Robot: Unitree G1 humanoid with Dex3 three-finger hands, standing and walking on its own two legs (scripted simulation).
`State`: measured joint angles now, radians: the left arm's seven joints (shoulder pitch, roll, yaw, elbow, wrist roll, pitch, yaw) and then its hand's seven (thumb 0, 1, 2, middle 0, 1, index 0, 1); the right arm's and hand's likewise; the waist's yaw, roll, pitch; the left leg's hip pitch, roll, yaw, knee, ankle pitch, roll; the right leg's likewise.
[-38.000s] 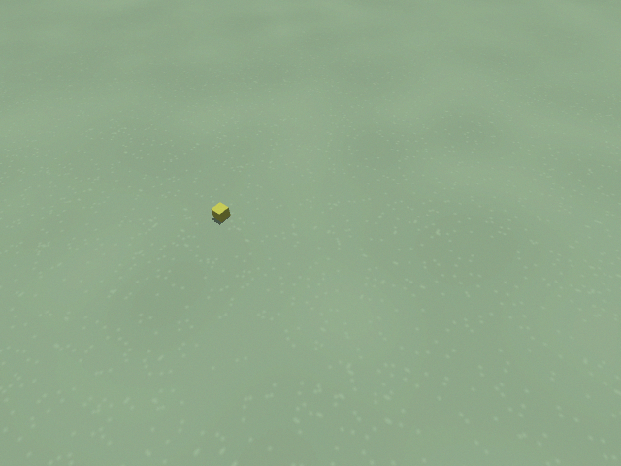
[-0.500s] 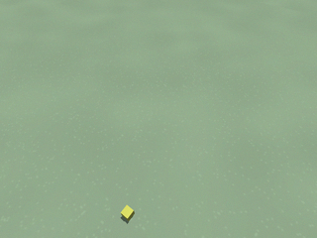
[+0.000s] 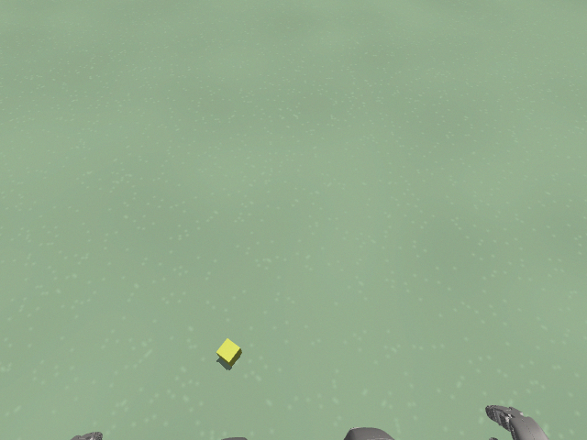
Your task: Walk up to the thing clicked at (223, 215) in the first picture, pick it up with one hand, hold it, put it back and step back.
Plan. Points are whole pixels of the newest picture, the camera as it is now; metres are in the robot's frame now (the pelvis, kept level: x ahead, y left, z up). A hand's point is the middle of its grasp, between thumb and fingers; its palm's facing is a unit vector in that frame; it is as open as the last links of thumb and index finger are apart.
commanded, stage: step back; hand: left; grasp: from above
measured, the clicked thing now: (229, 352) +0.44 +0.21 -0.74
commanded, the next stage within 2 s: none
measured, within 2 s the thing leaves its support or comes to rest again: neither
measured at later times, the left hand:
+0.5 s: hand out of the picture -0.01 +0.28 -0.16, palm faces +0.04 -0.92 -0.39, open 7.3 cm
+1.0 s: hand out of the picture -0.15 +0.25 -0.14, palm faces -0.04 -0.91 -0.42, open 7.3 cm
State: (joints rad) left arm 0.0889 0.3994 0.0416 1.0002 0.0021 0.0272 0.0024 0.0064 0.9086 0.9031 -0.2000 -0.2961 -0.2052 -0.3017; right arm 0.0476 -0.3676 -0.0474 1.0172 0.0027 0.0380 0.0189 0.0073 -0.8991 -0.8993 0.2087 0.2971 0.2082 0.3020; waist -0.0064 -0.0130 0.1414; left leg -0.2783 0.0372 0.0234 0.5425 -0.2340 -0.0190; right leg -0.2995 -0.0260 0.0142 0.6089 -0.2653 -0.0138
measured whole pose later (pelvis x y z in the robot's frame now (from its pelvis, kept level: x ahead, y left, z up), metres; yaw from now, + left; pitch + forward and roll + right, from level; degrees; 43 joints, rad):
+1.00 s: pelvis -0.24 -0.01 -0.01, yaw -3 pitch -3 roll +1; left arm 0.20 0.34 0.06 0.85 0.04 0.03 0.00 0.01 0.91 0.90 -0.20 -0.30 -0.21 -0.30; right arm 0.11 -0.40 -0.06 0.87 0.00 0.07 -0.01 0.01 -0.90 -0.90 0.21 0.30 0.21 0.30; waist 0.02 0.04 0.16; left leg -0.49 -0.11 -0.14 1.14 -0.48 -0.01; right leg -0.29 0.01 0.05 0.65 -0.31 -0.02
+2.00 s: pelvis -0.59 +0.00 -0.01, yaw +1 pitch -3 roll +1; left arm 0.13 0.41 0.06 0.87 0.03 0.06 0.02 0.01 0.91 0.90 -0.20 -0.30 -0.21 -0.30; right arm 0.19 -0.36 -0.05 0.91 -0.05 0.04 0.01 0.01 -0.90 -0.90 0.21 0.30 0.21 0.30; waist 0.00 -0.03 0.15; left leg -0.27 -0.03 -0.03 0.66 -0.33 0.01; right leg -0.49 0.04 0.11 1.02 -0.50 -0.02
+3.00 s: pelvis -0.57 +0.00 +0.00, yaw +0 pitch -2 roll +0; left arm 0.06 0.35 0.03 1.04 0.01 -0.02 -0.01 0.01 0.91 0.90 -0.20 -0.30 -0.21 -0.30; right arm 0.12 -0.34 -0.03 1.07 -0.02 -0.02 0.00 0.01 -0.90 -0.90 0.21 0.30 0.21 0.30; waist 0.01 0.00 0.06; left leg -0.18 0.01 -0.04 0.52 -0.31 -0.01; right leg -0.20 -0.02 -0.01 0.52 -0.29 0.01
